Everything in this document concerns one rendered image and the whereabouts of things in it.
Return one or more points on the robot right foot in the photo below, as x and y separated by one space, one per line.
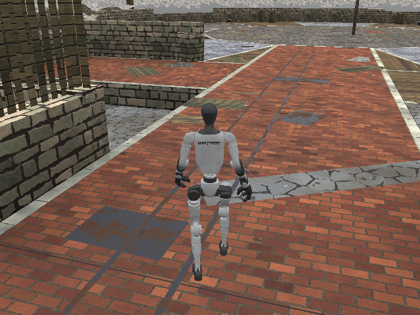
223 250

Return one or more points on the humanoid robot head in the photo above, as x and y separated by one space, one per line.
209 115

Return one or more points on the robot right upper arm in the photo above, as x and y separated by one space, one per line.
233 149

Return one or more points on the robot right forearm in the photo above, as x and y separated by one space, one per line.
242 176

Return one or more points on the right robot hand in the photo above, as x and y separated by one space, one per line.
248 192

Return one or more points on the robot left forearm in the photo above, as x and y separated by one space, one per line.
179 170

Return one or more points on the robot left upper arm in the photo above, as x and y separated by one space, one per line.
185 149

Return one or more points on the left robot hand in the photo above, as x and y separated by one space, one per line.
184 178

